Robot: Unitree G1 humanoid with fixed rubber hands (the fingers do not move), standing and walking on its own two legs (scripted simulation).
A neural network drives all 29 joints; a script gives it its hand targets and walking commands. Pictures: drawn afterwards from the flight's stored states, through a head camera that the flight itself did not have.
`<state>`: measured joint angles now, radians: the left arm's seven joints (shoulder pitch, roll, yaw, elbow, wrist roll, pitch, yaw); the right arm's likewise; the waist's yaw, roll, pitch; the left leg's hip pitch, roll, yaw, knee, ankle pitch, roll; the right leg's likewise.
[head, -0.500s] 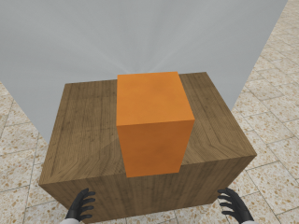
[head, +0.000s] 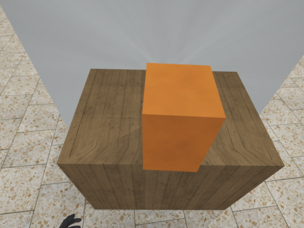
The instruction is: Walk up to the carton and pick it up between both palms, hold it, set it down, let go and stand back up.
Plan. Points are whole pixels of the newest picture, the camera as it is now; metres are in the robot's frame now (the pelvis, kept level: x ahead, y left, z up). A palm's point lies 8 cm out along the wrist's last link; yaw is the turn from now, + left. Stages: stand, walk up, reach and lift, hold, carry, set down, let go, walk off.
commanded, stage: stand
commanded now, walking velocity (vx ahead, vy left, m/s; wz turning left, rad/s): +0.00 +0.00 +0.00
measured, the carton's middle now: (173, 121) +0.42 -0.05 +0.02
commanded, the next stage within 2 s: none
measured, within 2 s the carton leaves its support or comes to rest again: neither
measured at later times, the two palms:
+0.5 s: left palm out of the picture +0.00 +0.26 -0.13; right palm out of the picture +0.08 -0.24 -0.10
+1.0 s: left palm out of the picture +0.00 +0.24 -0.13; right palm out of the picture +0.08 -0.24 -0.12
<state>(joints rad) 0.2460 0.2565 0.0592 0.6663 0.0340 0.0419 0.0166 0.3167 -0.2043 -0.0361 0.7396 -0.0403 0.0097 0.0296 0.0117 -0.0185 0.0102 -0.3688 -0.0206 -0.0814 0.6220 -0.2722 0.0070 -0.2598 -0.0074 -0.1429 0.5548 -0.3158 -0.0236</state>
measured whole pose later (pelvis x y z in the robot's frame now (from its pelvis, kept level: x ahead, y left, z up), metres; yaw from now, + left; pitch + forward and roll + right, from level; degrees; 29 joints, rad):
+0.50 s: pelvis -0.01 +0.00 +0.01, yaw +5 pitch +2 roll -1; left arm 0.32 0.23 0.06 0.85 0.03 0.02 0.02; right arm 0.34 -0.19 -0.02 0.76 -0.03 0.01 -0.01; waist 0.03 -0.02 -0.02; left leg -0.37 -0.07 -0.16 0.53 -0.20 0.01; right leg -0.25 -0.02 -0.15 0.50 -0.29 -0.03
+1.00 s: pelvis +0.01 -0.01 +0.01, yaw +7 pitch +1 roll -1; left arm 0.29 0.20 0.05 0.97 0.02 0.03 0.03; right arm 0.33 -0.18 -0.02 0.87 -0.02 0.02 -0.04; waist 0.02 -0.01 0.01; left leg -0.32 -0.08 -0.19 0.55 -0.23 0.00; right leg -0.18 -0.01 -0.18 0.49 -0.33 -0.03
